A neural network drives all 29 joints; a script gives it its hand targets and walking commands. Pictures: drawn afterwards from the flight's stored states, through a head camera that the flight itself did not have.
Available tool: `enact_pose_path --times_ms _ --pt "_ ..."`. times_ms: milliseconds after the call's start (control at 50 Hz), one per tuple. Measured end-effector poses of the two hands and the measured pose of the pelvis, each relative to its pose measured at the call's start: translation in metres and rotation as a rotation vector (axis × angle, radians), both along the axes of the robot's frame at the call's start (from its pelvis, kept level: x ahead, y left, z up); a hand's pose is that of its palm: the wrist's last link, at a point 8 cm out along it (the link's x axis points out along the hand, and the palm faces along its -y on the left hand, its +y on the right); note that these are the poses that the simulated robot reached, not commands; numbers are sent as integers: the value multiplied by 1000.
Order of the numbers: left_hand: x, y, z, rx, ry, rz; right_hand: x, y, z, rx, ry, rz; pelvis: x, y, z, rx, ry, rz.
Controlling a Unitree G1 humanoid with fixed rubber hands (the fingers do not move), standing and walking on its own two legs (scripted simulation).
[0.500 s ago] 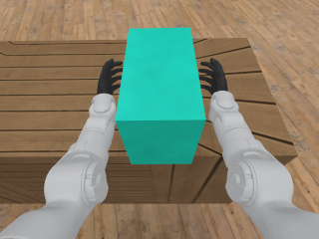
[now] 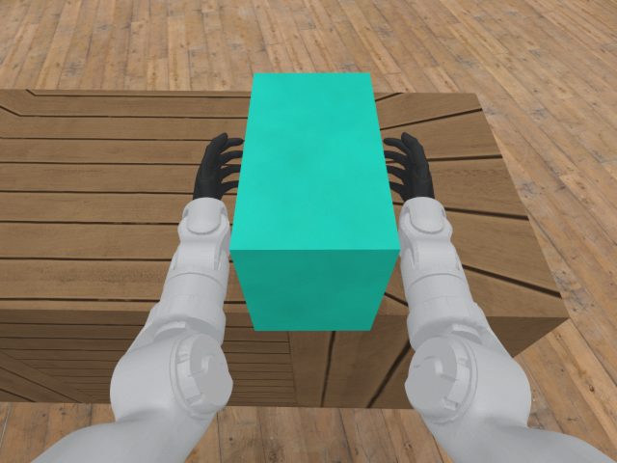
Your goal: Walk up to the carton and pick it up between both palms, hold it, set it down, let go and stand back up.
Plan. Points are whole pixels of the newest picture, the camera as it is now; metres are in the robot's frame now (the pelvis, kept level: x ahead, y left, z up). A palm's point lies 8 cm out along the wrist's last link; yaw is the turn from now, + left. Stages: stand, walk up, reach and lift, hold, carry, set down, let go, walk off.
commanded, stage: reach and lift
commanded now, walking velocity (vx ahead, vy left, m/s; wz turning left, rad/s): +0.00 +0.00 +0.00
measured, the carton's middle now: (312, 202) +0.48 +0.00 +0.03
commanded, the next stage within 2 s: none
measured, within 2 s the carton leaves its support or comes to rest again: leaves its support in 1.76 s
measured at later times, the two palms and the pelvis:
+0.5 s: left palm (212, 204) +0.43 +0.13 +0.09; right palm (417, 203) +0.43 -0.14 +0.09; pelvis +0.01 +0.00 +0.00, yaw +2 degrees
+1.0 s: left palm (212, 205) +0.43 +0.13 +0.09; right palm (417, 204) +0.43 -0.14 +0.09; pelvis +0.01 +0.00 +0.00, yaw +2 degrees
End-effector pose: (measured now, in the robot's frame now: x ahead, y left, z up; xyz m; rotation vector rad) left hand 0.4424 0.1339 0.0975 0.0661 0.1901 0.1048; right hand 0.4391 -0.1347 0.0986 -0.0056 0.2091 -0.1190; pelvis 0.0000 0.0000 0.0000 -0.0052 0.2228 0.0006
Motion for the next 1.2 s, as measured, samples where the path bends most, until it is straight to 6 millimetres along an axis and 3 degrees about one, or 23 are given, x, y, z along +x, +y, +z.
enact_pose_path --times_ms 380,1200 --pt "-11 0 -5 -20 8 -17 -9 -2 -2 -27 -50 13 6 -3 2 5 -103 35" --pt "-9 -2 -10 6 -1 -25 -9 -3 -8 -51 -73 4 6 2 2 4 -47 29"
